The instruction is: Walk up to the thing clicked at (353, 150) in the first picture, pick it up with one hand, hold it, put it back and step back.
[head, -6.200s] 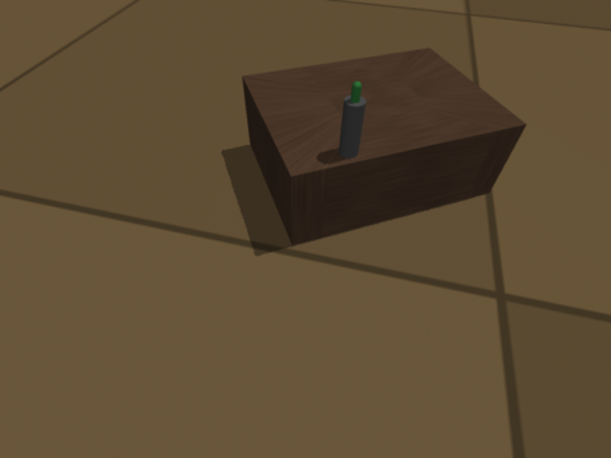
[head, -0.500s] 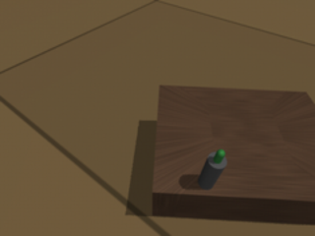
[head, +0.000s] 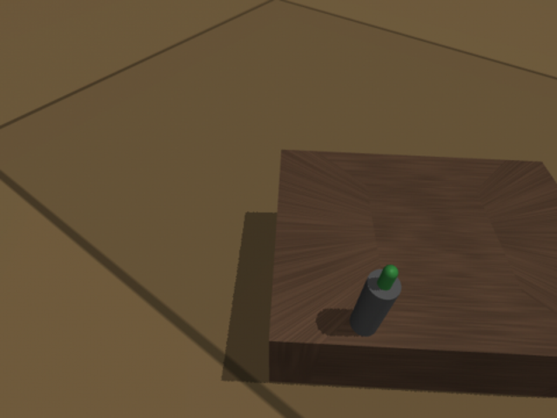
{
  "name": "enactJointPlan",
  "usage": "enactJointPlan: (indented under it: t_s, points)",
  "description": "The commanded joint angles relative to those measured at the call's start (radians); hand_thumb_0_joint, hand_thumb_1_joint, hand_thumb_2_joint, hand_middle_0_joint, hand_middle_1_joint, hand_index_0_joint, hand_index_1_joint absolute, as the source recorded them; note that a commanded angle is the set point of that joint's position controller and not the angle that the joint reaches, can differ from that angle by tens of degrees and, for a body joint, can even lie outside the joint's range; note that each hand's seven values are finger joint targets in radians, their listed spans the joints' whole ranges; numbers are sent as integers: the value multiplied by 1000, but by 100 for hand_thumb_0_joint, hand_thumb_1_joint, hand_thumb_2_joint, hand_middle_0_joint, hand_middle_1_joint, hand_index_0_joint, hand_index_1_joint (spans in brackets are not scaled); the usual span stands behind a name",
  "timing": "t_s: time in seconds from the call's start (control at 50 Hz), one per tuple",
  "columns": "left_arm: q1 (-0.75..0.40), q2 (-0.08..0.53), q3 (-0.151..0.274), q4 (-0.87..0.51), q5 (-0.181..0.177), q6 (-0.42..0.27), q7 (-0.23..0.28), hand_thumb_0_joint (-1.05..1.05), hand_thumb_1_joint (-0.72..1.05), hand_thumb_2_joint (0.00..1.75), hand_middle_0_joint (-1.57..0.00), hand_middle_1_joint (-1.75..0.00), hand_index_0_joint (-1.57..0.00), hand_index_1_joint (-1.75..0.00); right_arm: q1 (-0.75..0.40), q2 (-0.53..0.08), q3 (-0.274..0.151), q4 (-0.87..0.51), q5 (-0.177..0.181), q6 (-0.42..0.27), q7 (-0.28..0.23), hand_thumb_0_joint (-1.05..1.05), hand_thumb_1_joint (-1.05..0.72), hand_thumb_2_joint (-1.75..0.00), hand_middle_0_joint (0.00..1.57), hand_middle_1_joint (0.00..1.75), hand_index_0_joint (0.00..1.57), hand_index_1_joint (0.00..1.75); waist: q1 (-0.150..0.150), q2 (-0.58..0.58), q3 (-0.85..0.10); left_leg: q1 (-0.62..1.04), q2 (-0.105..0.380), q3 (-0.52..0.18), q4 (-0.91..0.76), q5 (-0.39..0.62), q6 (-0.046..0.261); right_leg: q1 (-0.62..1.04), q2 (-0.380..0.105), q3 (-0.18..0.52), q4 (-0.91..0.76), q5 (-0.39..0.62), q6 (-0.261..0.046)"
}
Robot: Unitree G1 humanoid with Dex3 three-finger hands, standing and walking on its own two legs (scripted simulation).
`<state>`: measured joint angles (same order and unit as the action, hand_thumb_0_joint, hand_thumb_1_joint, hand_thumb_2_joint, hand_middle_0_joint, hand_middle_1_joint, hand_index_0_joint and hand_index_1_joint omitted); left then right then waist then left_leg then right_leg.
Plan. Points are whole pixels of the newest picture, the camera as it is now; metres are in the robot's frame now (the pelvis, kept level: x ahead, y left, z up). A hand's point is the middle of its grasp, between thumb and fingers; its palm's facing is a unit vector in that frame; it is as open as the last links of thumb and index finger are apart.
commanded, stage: stand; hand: right
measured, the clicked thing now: (376, 299) +0.41 -0.22 -0.25
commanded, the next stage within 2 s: go down in 0.38 s
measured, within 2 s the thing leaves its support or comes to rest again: neither
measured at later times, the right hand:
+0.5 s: hand out of the picture +0.08 -0.25 -0.16, palm faces -0.04 +0.94 -0.34, open 7.4 cm
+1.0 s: hand out of the picture +0.12 -0.27 -0.16, palm faces +0.02 +0.95 -0.32, open 16.5 cm
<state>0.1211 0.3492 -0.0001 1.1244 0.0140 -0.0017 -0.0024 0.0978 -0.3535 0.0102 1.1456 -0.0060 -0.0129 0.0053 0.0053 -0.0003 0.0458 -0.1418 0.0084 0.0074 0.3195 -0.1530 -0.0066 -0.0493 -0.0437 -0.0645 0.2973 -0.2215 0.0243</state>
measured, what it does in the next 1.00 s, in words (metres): stands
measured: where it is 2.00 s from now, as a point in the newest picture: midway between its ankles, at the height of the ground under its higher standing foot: outside the picture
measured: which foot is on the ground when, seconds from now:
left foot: down 0.00-1.00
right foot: down 0.00-1.00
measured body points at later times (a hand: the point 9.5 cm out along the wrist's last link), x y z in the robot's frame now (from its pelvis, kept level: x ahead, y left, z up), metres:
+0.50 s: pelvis +0.00 +0.00 +0.00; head +0.02 +0.00 +0.45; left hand +0.07 +0.30 -0.13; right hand +0.08 -0.30 -0.13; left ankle +0.01 +0.12 -0.75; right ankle -0.04 -0.13 -0.75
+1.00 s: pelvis -0.01 -0.01 -0.02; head +0.05 -0.02 +0.42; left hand +0.14 +0.24 -0.13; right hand +0.12 -0.32 -0.13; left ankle +0.01 +0.12 -0.75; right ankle -0.04 -0.13 -0.75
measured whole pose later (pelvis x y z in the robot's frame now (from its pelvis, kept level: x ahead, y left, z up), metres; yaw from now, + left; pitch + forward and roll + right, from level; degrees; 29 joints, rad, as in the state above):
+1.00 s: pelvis -0.01 -0.01 -0.02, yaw -3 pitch +6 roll +1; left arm 0.23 0.24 0.00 0.68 -0.03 -0.09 0.06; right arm 0.12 -0.33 -0.13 0.69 -0.09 0.23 0.09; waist 0.01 -0.01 0.00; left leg -0.43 0.03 0.05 0.59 -0.27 -0.02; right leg -0.39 -0.03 -0.01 0.64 -0.36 0.01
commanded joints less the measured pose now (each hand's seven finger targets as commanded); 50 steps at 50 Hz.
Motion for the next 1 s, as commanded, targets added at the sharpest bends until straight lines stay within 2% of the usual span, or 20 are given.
enactJointPlan:
  t_s: [0.0, 0.26, 0.32, 0.44, 0.46, 0.48, 0.5, 0.54, 0.56, 0.58, 0.6, 0.62, 0.64, 0.68, 0.74, 0.8, 0.82, 0.92, 0.94, 0.98]
  points:
    - [-25, 217, 44, -58, -1, -24, 11, 0, 90, 90, -20, -30, -20, -30, -38, -212, -39, -58, -2, -20, -17, 0, -90, -90, 20, 30, 20, 30, -2, 4, -95, 60, 129, -95, -21, 223, 24, -11, -115, 89, -46, 165, -36]
    - [-28, 216, 46, -60, -4, -24, 11, 0, 90, 90, -20, -30, -20, -30, -33, -208, -39, -63, -1, -21, -16, 0, -90, -90, 20, 30, 20, 30, -5, -7, -81, 52, 127, -99, -27, 224, 20, -12, -114, 85, -47, 160, -37]
    - [-35, 215, 47, -59, -3, -23, 10, 0, 90, 90, -20, -30, -20, -30, -35, -209, -38, -60, -1, -19, -16, 0, -90, -90, 20, 30, 20, 30, -6, 0, -67, 41, 123, -102, -37, 181, 18, -18, -111, 86, -52, 126, -36]
    - [-21, 217, 45, -62, -4, -26, 12, 0, 90, 90, -20, -30, -20, -30, -33, -212, -41, -65, -2, -20, -17, 0, -90, -90, 20, 30, 20, 30, -2, -8, -105, 71, 129, -92, -5, 269, 24, 0, -117, 84, -41, 222, -33]
    - [-24, 213, 44, -61, -4, -26, 12, 0, 90, 94, -20, -29, -19, -31, -36, -210, -38, -65, -1, -19, -16, 0, -82, -82, 12, 22, 12, 22, -3, 1, -92, 57, 128, -95, -12, 262, 23, 2, -115, 81, -44, 217, -32]
    - [-1, 60, 30, -340, -54, -76, 25, 0, 97, 95, -22, -33, -23, -32, -387, -59, -92, -416, 43, -104, -24, 0, -74, -74, 5, 14, 4, 14, 87, -18, 5, -101, -8, 11, 40, 141, -4, -186, 34, 9, 54, 138, -46]
    - [46, 85, 37, -290, -60, -71, 34, 0, 93, 93, -22, -31, -22, -31, -413, -97, -97, -280, 15, -86, -23, 0, -66, -66, 3, 6, 3, 6, 52, 28, -42, -69, -13, 18, 48, 115, -7, -172, 34, 15, 64, 127, -45]
    - [94, 115, 75, -297, -50, -58, 39, 0, 91, 92, -22, -31, -22, -31, -248, -195, -164, -102, -26, -33, -3, 0, -50, -50, 6, 5, 5, 5, 36, 36, -71, -106, 3, 11, 81, 58, -3, -223, 46, 12, 125, 88, -49]
    - [129, 116, 86, -327, -46, -51, 40, 0, 91, 90, -22, -32, -23, -31, -250, -244, -201, -70, -52, -18, 9, 0, -42, -42, 6, 4, 6, 4, 19, 50, -101, -91, 7, 14, 100, 62, -1, -261, 50, 12, 149, 97, -49]
    - [143, 112, 99, -361, -37, -55, 41, 0, 95, 91, -22, -32, -22, -31, -243, -288, -243, -146, -88, -24, 17, 0, -34, -34, 6, 4, 6, 4, 2, 19, -227, -40, 12, 11, 132, 99, 1, -254, 54, 10, 174, 136, -42]
    - [164, 101, 94, -387, -37, -56, 42, 0, 94, 90, -21, -31, -22, -30, -120, -269, -248, -155, -107, -14, 25, 0, -26, -26, 7, 4, 6, 4, -35, 2, -294, 10, 11, 13, 144, 144, 7, -248, 57, 8, 179, 193, -34]
    - [174, 85, 85, -379, -38, -53, 42, 0, 93, 89, -21, -32, -22, -30, -103, -230, -225, -158, -115, 7, 33, 0, -18, -18, 7, 4, 6, 4, -37, -35, -251, -9, 8, 21, 139, 127, 14, -253, 58, 12, 169, 186, -27]
    - [141, 88, 84, -441, -40, -63, 44, 0, 92, 89, -21, -32, -22, -30, -50, -242, -250, -177, -119, 31, 36, 0, -12, -15, 8, 3, 7, 3, -46, -45, -275, 12, 6, 28, 136, 131, 16, -250, 62, 11, 168, 196, -24]
    - [114, 80, 79, -474, -46, -70, 48, 0, 91, 90, -21, -31, -22, -31, -99, -241, -242, -286, -121, 80, 37, 0, 3, -11, 8, 3, 7, 3, -50, -72, -266, 10, 2, 31, 128, 106, 20, -264, 59, 15, 162, 169, -22]
    - [68, 66, 66, -541, -55, -86, 57, 0, 89, 90, -21, -31, -21, -31, -104, -154, -186, -391, -94, 154, 49, 0, 22, -9, 6, 4, 6, 4, -14, -48, -183, -65, -10, 45, 121, 21, 21, -293, 45, 27, 154, 77, -29]
    - [83, 56, 58, -547, -56, -97, 62, 0, 90, 90, -21, -31, -21, -31, -57, -157, -190, -434, -80, 205, 62, 0, 39, -8, 4, 5, 5, 5, -6, -16, -163, -107, -13, 55, 128, -44, 18, -317, 42, 38, 164, 12, -37]
    - [85, 59, 60, -552, -56, -102, 64, 0, 90, 89, -21, -31, -21, -30, -64, -182, -203, -471, -81, 214, 66, 0, 46, -8, 4, 5, 4, 5, -3, -27, -171, -116, -12, 54, 136, -41, 18, -320, 43, 40, 177, 15, -39]
    - [116, 55, 63, -550, -41, -141, 78, 0, 89, 90, -21, -31, -21, -30, -83, -178, -193, -611, -86, 215, 71, 0, 58, -8, 2, 6, 3, 6, 25, -49, -239, -167, -11, 52, 225, 55, 15, -296, 37, 51, 264, 113, -35]
    - [116, 57, 63, -551, -41, -148, 81, 0, 89, 90, -21, -30, -21, -30, -63, -203, -217, -625, -86, 217, 65, 0, 59, -7, 2, 6, 3, 6, 20, -33, -243, -165, -12, 56, 234, 54, 13, -309, 36, 55, 274, 111, -36]
    - [112, 46, 57, -554, -36, -161, 86, 0, 89, 90, -20, -30, -20, -30, -26, -190, -208, -662, -92, 226, 58, 0, 61, -7, 2, 6, 3, 6, 17, -56, -264, -173, -9, 53, 257, 59, 14, -320, 38, 57, 298, 118, -33]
